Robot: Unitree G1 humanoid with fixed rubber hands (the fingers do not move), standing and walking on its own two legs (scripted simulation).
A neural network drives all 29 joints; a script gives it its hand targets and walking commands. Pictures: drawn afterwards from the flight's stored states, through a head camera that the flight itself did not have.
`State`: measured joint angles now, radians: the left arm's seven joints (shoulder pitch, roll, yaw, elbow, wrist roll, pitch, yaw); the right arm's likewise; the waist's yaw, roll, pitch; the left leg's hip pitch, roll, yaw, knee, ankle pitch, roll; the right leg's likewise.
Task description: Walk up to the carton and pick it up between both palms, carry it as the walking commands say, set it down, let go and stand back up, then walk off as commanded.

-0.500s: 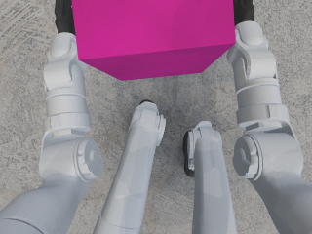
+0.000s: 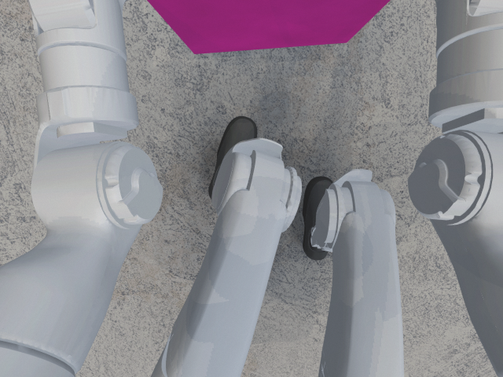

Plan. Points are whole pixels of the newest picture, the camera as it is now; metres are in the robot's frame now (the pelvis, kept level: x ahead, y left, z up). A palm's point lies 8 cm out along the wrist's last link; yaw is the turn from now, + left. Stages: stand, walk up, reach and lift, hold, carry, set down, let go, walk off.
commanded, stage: set down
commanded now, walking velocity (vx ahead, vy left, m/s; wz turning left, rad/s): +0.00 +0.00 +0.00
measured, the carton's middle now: out of the picture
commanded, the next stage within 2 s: none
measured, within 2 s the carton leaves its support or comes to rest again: neither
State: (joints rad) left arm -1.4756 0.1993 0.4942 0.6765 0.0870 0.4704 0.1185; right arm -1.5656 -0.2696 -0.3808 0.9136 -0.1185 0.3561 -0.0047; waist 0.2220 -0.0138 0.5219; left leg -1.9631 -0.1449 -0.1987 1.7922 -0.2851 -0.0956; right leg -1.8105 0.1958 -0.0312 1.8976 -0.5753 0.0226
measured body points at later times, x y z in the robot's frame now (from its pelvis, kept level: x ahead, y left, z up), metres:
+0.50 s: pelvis +0.05 -0.02 -0.04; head +0.43 +0.03 +0.17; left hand +0.52 +0.31 -0.22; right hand +0.63 -0.01 -0.24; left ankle +0.21 +0.13 -0.43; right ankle +0.13 -0.12 -0.43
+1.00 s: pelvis +0.03 +0.00 -0.06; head +0.40 +0.05 +0.17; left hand +0.53 +0.30 -0.24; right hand +0.64 -0.03 -0.23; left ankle +0.21 +0.12 -0.43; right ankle +0.13 -0.12 -0.43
